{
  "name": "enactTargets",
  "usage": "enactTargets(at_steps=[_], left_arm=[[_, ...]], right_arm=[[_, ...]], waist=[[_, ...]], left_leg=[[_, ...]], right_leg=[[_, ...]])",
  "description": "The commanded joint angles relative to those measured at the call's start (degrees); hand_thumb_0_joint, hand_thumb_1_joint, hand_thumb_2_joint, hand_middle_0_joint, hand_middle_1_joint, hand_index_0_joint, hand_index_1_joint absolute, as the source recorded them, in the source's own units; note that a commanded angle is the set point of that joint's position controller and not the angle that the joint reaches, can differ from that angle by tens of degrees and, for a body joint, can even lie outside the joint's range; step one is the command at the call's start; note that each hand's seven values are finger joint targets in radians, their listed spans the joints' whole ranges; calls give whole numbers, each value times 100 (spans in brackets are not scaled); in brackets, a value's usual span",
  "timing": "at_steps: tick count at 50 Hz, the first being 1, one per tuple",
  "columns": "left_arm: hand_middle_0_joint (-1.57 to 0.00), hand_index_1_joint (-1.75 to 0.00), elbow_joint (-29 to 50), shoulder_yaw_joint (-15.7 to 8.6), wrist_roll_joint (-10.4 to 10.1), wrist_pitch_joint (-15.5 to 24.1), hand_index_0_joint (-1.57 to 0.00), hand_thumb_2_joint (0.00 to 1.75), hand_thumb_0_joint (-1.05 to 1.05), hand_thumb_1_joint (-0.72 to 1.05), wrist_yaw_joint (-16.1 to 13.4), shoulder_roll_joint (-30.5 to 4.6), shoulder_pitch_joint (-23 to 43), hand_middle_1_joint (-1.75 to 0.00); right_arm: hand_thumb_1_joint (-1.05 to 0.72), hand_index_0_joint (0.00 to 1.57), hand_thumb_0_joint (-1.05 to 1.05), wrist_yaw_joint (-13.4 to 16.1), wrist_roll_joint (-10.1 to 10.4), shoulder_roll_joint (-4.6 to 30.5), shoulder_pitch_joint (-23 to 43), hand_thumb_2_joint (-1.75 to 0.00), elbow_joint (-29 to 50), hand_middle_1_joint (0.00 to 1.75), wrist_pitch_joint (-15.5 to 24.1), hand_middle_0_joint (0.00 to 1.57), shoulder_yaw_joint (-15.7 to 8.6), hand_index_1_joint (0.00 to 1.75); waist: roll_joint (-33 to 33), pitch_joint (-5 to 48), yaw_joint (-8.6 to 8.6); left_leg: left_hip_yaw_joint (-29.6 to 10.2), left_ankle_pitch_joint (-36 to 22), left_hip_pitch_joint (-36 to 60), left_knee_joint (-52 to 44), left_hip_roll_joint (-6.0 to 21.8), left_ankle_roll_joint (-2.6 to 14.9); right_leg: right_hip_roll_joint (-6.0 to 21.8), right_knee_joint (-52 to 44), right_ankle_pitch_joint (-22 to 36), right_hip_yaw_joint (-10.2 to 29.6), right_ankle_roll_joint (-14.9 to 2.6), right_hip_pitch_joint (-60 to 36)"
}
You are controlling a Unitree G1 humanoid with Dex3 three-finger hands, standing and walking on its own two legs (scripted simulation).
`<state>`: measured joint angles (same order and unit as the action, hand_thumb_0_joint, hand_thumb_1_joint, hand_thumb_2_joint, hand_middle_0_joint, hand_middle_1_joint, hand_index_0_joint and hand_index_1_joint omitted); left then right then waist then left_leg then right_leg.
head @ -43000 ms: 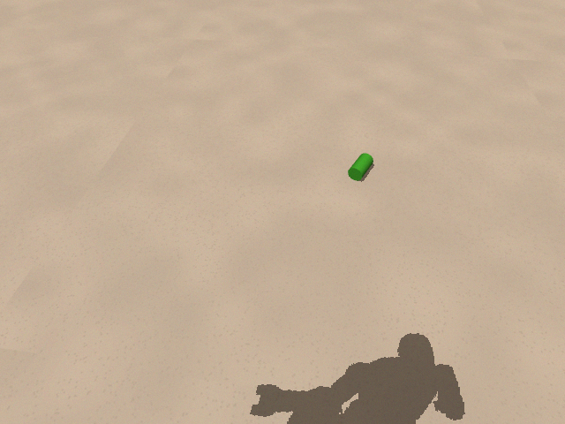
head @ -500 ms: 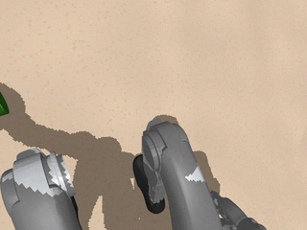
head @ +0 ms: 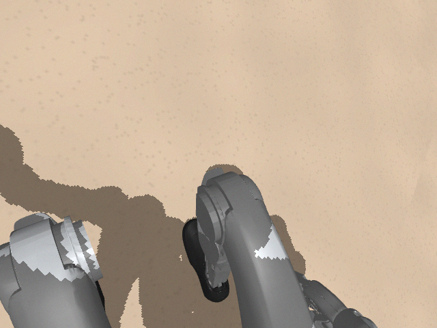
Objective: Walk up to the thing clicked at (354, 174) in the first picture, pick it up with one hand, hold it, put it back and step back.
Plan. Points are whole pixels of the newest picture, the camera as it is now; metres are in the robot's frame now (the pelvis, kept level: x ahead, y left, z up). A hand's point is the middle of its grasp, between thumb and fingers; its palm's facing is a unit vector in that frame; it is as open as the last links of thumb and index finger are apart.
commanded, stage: open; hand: left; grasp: from above
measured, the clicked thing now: out of the picture +0.43 +0.35 -0.26
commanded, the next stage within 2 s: withdraw in 0.60 s
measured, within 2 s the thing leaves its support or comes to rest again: neither
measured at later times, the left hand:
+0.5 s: hand out of the picture +0.42 +0.35 -0.24, palm faces -0.43 -0.18 -0.88, open 13.9 cm
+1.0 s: hand out of the picture +0.44 +0.35 -0.20, palm faces -0.33 -0.13 -0.93, open 14.0 cm
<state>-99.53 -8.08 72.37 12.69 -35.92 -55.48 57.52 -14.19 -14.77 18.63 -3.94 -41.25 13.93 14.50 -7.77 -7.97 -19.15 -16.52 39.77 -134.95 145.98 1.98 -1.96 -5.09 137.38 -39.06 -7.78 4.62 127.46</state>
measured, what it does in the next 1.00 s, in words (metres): stands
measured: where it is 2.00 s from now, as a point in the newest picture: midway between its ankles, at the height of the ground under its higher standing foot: (157, 298)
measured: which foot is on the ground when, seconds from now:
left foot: down 0.00-1.00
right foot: down 0.00-1.00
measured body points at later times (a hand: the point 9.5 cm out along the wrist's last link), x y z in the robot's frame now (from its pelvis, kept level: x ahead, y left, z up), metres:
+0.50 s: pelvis +0.00 +0.00 +0.00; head +0.26 +0.13 +0.34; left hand +0.44 +0.35 -0.19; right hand +0.08 -0.25 -0.07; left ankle +0.07 +0.14 -0.27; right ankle +0.11 -0.12 -0.27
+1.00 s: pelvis +0.00 +0.00 +0.01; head +0.25 +0.12 +0.36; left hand +0.45 +0.35 -0.15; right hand +0.08 -0.26 -0.07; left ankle +0.07 +0.14 -0.27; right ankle +0.11 -0.12 -0.27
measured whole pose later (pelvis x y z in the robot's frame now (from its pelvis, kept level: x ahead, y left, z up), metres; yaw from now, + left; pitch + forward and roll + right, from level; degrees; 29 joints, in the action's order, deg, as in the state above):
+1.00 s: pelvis +0.00 +0.00 +0.01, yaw +1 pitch +29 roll -13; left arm -81.6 -9.4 70.4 11.0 -30.1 -50.6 51.1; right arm -14.9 -12.8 18.1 -5.9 -41.5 11.4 10.4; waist -4.8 -4.2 -16.3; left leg -15.9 39.8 -135.3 144.2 1.5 -2.6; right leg -4.1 136.5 -39.7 -7.6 3.7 127.9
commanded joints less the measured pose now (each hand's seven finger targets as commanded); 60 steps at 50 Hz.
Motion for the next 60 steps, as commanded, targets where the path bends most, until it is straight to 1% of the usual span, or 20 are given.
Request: enactTargets(at_steps=[1, 2, 12, 14, 17, 18, 21, 22, 26, 30, 34, 38, 41, 43, 45, 47, 50, 53, 55, 60], left_arm=[[-32, -76, 624, -64, -90, -71, -32, 79, 0, -26, -274, -1329, 1363, -75], [-29, -78, 760, 73, -131, -71, -29, 81, 0, -30, -259, -1176, 1431, -78], [-15, -91, 675, 58, -178, -209, -14, 94, 0, -46, -129, -1207, 1243, -90], [-13, -94, 855, 139, -211, -172, -12, 96, 0, -48, -101, -1127, 1442, -93], [-9, -97, 697, -174, -217, -163, -8, 99, 0, -53, -123, -1537, 1273, -96], [-8, -98, 826, 61, -226, -160, -7, 101, 0, -54, -74, -1168, 1301, -97], [-8, -100, 776, -79, -285, -130, -7, 103, 0, -55, -50, -1351, 1258, -99], [-7, -100, 829, 42, -315, -110, -6, 102, 0, -55, -33, -1215, 1311, -99], [-7, -101, 898, 144, -282, -67, -6, 101, 0, -54, -29, -1140, 1437, -100], [-7, -101, 839, 94, -239, -67, -6, 103, 0, -54, -62, -1217, 1246, -100], [-8, -102, 797, -146, -223, -93, -7, 104, 0, -53, -120, -1384, 1168, -101], [-7, -99, 901, 19, -244, -76, -8, 97, 0, -51, -40, -1300, 1394, -100], [-7, -99, 1407, -132, -208, -34, -7, 98, 0, -52, 48, -1568, 1384, -100], [-7, -99, 1718, -106, -197, -25, -8, 98, 0, -51, 143, -1449, 1207, -100], [-7, -99, 2421, -369, -258, -44, -7, 98, 0, -52, 185, -1515, 1032, -100], [-7, -99, 2612, -349, -268, -204, -7, 98, 0, -53, 304, -1221, 558, -100], [-7, -99, 3082, -245, -411, -415, -7, 99, 0, -52, 567, -866, 613, -99], [-7, -99, 3444, 72, -518, -610, -7, 99, 0, -51, 939, -447, 852, -99], [-7, -99, 3764, 122, -630, -693, -7, 99, 0, -51, 1235, -374, 883, -99], [-8, -100, 4021, 520, -808, -805, -7, 101, 0, -53, 1981, 145, 1108, -99]], right_arm=[[-89, 20, 0, 40, 30, 1801, -992, -90, -84, 30, 63, 20, -531, 30], [-89, 20, 0, 33, 26, 1781, -958, -90, -84, 30, 71, 20, -507, 30], [-89, 20, 0, 0, 51, 1829, -914, -90, 28, 30, 41, 20, -525, 30], [-89, 20, 0, -16, 39, 1822, -989, -90, 31, 30, 61, 20, -507, 30], [-89, 20, 0, -5, 52, 1885, -1139, -90, -88, 30, 49, 20, -538, 30], [-89, 20, 0, -18, 52, 1826, -1070, -90, 65, 30, 69, 20, -502, 30], [-89, 20, 0, -8, 53, 1892, -1115, -90, -14, 30, 83, 20, -539, 30], [-89, 20, 0, 4, 112, 1840, -977, -90, 54, 30, 83, 20, -522, 30], [-89, 20, 0, -2, 56, 1760, -1020, -90, 1, 30, 41, 20, -478, 30], [-88, 20, 0, 10, 83, 1831, -993, -90, 8, 30, 37, 20, -505, 30], [-88, 20, 0, 26, 44, 1853, -1014, -90, 12, 30, 1, 20, -523, 30], [-90, 20, 0, 10, 52, 1831, -1018, -90, 45, 30, 27, 20, -505, 30], [-90, 20, 0, 38, 81, 1831, -1001, -90, 41, 30, -2, 20, -573, 30], [-90, 20, 0, 24, 97, 1753, -927, -90, 41, 30, -19, 20, -641, 30], [-90, 20, 0, 16, 153, 1744, -1020, -90, 81, 30, -93, 20, -778, 30], [-90, 20, 0, -25, 218, 1630, -1024, -90, 35, 30, -193, 20, -952, 30], [-90, 20, 0, -65, 434, 1533, -1085, -90, 29, 30, -403, 20, -1188, 30], [-90, 20, 0, -54, 599, 1415, -1268, -90, 30, 30, -596, 20, -1346, 30], [-90, 20, 0, -4, 716, 1384, -1339, -90, 21, 30, -712, 20, -1486, 30], [-90, 20, 0, 193, 938, 1222, -1482, -90, 109, 30, -1015, 20, -1685, 30]], waist=[[2905, 3708, -151], [2991, 3703, -139], [2981, 3645, -111], [2967, 3624, -227], [2779, 3652, -193], [2874, 3704, -174], [2891, 3671, -193], [2893, 3708, -112], [2855, 3728, -188], [2930, 3698, -138], [2888, 3754, -67], [2892, 3685, -205], [3180, 4034, -28], [3406, 4288, 96], [3675, 4800, 336], [3822, 4921, 572], [3646, 5102, 662], [3089, 4970, 606], [3027, 5112, 726], [2423, 5011, 616]], left_leg=[[809, -1052, 2903, -1386, 161, 208], [784, -1083, 2949, -1456, 160, 182], [772, -998, 2883, -1503, 151, 197], [796, -1083, 2862, -1451, 138, 213], [819, -1103, 2751, -1361, 156, 258], [821, -1241, 2876, -1433, 137, 223], [757, -1093, 2950, -1501, 155, 205], [742, -1022, 2933, -1524, 155, 189], [814, -1078, 2836, -1395, 151, 233], [785, -1144, 2918, -1452, 161, 199], [781, -1083, 2925, -1518, 161, 205], [802, -1111, 2863, -1425, 147, 220], [823, -1243, 3124, -1462, 142, 188], [854, -1384, 3357, -1499, 150, 148], [921, -1514, 3520, -1628, 113, 137], [996, -1576, 3645, -1755, 98, 112], [1099, -1515, 3421, -1830, 57, 177], [1166, -1162, 3036, -1994, 11, 286], [1157, -1070, 3330, -2267, -3, 271], [1189, -871, 3393, -2596, -65, 330]], right_leg=[[-156, -1173, 1428, -789, -542, -1801], [-157, -1171, 1436, -820, -550, -1774], [-158, -1183, 1375, -800, -566, -1704], [-157, -1202, 1473, -786, -547, -1783], [-156, -1239, 1527, -751, -519, -1923], [-155, -1228, 1601, -751, -535, -1955], [-153, -1245, 1435, -809, -548, -1893], [-144, -1204, 1352, -806, -570, -1792], [-168, -1242, 1495, -757, -544, -1922], [-166, -1200, 1485, -801, -557, -1841], [-176, -1269, 1433, -800, -556, -1915], [-142, -1222, 1484, -778, -545, -1876], [-119, -1208, 1564, -751, -567, -1975], [-117, -1173, 1670, -736, -584, -2003], [-109, -1239, 1757, -678, -599, -2184], [-85, -1240, 1749, -633, -638, -1978], [-74, -1358, 1756, -491, -638, -1870], [-47, -1668, 1499, -360, -613, -1909], [3, -1800, 1339, -319, -642, -1888], [60, -2225, 1090, -114, -663, -2048]])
